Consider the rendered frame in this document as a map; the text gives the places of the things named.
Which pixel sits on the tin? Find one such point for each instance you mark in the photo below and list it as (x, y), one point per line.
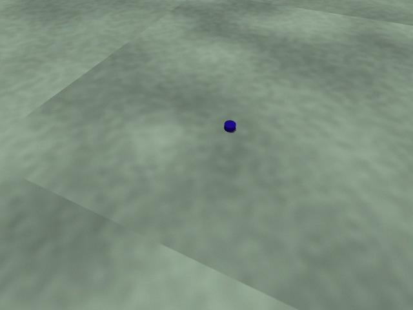
(230, 126)

